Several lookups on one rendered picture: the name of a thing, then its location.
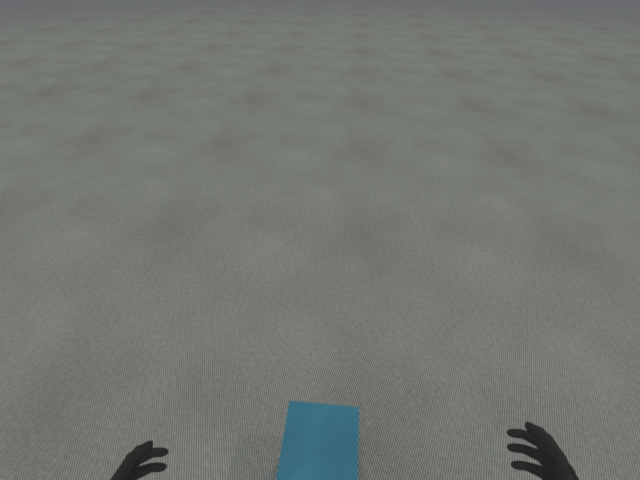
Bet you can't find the robot right hand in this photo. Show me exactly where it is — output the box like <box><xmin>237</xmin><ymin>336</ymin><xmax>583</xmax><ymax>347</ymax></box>
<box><xmin>507</xmin><ymin>422</ymin><xmax>579</xmax><ymax>480</ymax></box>

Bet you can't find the robot left hand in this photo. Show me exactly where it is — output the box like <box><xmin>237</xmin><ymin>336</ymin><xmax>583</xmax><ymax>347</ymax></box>
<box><xmin>111</xmin><ymin>440</ymin><xmax>168</xmax><ymax>480</ymax></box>

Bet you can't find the carton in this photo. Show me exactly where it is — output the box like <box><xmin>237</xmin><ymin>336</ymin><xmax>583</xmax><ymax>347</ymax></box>
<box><xmin>276</xmin><ymin>401</ymin><xmax>359</xmax><ymax>480</ymax></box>

